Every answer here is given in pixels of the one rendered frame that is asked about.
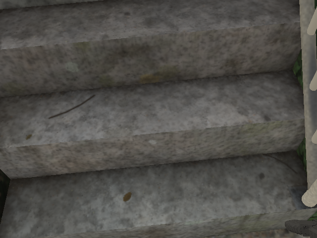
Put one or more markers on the right robot hand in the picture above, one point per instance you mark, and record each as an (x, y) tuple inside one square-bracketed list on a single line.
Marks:
[(305, 228)]

